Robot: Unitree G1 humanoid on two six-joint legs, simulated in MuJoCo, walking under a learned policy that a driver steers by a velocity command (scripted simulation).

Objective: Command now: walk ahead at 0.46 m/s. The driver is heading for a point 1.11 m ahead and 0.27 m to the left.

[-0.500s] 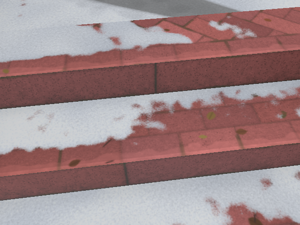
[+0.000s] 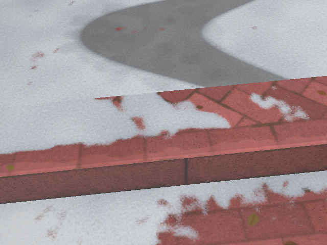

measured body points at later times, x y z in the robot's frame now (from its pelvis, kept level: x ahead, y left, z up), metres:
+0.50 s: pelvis +0.26 -0.05 +0.15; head +0.30 -0.04 +0.59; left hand +0.44 +0.13 +0.03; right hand +0.21 -0.27 +0.00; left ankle +0.10 +0.05 -0.50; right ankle +0.39 -0.11 -0.48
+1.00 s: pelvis +0.41 -0.02 +0.26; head +0.38 -0.02 +0.71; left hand +0.34 +0.18 +0.10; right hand +0.55 -0.23 +0.14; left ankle +0.41 +0.09 -0.28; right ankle +0.39 -0.11 -0.48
